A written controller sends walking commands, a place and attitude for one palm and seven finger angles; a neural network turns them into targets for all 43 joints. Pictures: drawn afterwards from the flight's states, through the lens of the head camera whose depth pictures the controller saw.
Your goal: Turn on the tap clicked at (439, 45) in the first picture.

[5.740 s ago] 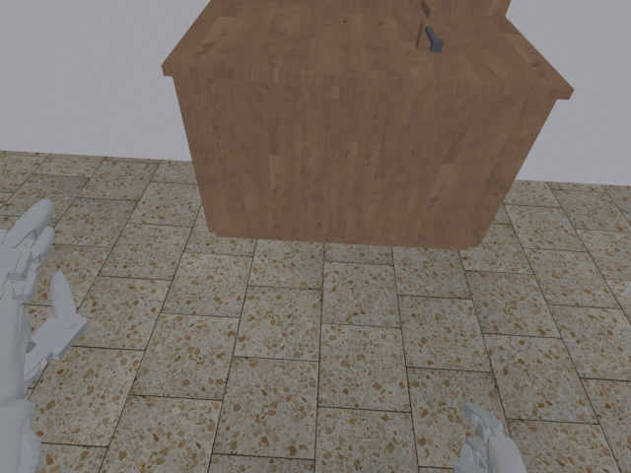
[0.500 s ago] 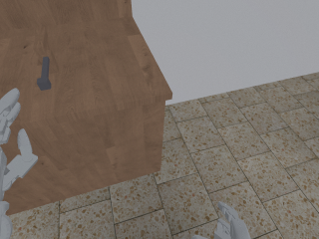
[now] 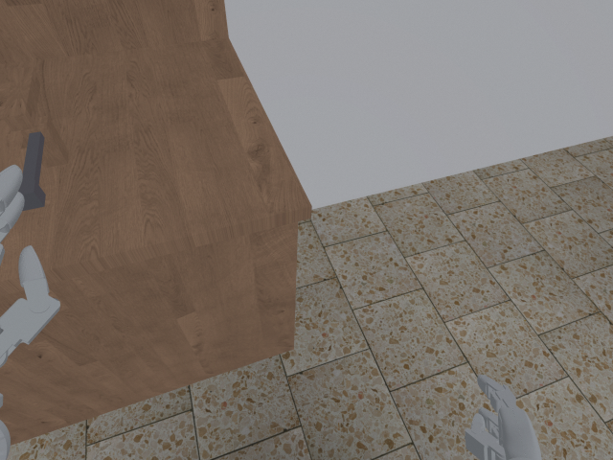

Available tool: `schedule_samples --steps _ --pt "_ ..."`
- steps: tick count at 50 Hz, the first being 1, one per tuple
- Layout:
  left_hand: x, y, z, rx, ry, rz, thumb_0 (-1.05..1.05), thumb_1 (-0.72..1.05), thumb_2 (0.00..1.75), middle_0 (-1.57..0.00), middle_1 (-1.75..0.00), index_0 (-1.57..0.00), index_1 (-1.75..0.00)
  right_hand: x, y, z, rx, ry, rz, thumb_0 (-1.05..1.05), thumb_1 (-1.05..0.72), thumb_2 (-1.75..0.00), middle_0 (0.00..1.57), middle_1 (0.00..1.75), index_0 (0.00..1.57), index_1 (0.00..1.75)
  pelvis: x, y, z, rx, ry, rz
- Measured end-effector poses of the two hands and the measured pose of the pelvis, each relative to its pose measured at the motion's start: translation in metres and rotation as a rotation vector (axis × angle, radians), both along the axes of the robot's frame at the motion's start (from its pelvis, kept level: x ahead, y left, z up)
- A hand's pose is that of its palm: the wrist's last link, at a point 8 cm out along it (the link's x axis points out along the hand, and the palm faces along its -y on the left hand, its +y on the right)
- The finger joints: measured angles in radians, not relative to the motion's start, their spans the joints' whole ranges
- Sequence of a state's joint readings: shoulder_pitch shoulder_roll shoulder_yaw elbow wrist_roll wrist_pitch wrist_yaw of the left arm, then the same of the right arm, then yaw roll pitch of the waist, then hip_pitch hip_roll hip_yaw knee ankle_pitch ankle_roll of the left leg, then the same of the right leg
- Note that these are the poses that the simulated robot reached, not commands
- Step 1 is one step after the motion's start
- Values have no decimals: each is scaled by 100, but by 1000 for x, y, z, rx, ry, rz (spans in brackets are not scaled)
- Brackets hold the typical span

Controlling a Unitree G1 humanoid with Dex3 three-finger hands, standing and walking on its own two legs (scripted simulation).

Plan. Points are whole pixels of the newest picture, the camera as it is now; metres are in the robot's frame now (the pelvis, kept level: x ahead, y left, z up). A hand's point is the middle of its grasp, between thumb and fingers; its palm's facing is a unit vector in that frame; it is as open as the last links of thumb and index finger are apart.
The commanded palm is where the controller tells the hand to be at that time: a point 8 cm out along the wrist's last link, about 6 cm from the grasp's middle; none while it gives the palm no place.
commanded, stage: come to a stop and stand still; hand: left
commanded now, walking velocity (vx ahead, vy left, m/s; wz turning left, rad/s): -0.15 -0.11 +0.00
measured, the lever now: (28, 195) +0.41 +0.41 +0.09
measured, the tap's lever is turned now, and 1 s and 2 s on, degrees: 0 0 0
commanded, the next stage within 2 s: look again from close up in 1.46 s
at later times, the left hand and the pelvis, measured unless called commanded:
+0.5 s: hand (92, 315) +0.20 +0.20 +0.18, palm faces +0.38 -0.84 -0.38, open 7.4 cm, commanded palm +0.14 +0.23 +0.18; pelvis -0.04 -0.03 +0.00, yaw -4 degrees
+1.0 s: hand (71, 310) +0.22 +0.24 +0.15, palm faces +0.34 -0.87 -0.36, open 7.4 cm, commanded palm +0.17 +0.27 +0.18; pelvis -0.01 +0.00 +0.01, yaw -4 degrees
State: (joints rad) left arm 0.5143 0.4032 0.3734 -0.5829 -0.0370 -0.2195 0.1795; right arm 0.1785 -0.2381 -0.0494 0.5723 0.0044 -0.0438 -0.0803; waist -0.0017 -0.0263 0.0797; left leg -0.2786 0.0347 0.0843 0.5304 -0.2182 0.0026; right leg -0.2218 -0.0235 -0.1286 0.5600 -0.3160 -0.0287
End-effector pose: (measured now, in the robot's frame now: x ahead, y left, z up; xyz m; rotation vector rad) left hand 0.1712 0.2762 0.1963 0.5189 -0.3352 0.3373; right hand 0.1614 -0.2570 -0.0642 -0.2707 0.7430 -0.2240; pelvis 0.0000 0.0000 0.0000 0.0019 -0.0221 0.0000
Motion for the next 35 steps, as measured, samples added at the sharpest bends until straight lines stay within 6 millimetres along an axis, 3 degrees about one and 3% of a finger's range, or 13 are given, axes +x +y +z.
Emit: schedule_samples --steps 6,12,14,17,20,23,29,32,35 --pt "5 13 -5 -49 -9 44 2 89 89 -21 -30 -22 -31 6 41 2 80 -29 86 1 -91 -90 20 30 19 30 -4 0 5 -4 12 -1" --pt "-7 -15 -6 -56 26 9 2 90 89 -21 -30 -21 -31 -6 57 -8 180 -44 141 1 -90 -90 21 30 20 30 -19 -13 3 -10 9 -14" --pt "-10 -21 -1 -19 27 -11 2 89 89 -21 -30 -21 -31 -15 54 -12 181 -37 146 1 -90 -90 21 30 20 30 -26 -20 2 -21 -3 0" --pt "-5 -8 24 86 -69 30 2 89 89 -22 -30 -22 -31 -28 42 -21 174 -23 179 1 -90 -90 21 30 20 30 -37 -32 -1 -21 2 9" --pt "-5 -1 32 60 -98 83 2 89 89 -21 -30 -22 -31 -41 20 -24 165 -16 152 1 -90 -90 21 30 20 30 -41 -36 0 -15 11 -29" --pt "-6 -17 15 -5 -34 51 1 90 90 -21 -30 -21 -31 -56 -5 -22 135 -13 88 1 -90 -90 21 30 20 30 -38 -35 2 -14 14 -61" --pt "-2 -53 -41 -149 148 -84 1 90 89 -21 -30 -21 -31 -79 -41 -8 25 18 -21 1 -90 -90 20 30 20 30 -33 -35 6 -18 2 -69" --pt "3 -50 -45 -138 164 -98 2 89 89 -21 -30 -22 -31 -80 -47 1 -18 29 -38 1 -91 -90 20 30 20 30 -32 -34 7 -22 1 -65" --pt "8 -39 -29 -88 116 -88 2 89 89 -22 -30 -22 -31 -73 -44 6 -31 24 -29 1 -91 -90 20 30 19 30 -31 -31 8 -26 1 -63"
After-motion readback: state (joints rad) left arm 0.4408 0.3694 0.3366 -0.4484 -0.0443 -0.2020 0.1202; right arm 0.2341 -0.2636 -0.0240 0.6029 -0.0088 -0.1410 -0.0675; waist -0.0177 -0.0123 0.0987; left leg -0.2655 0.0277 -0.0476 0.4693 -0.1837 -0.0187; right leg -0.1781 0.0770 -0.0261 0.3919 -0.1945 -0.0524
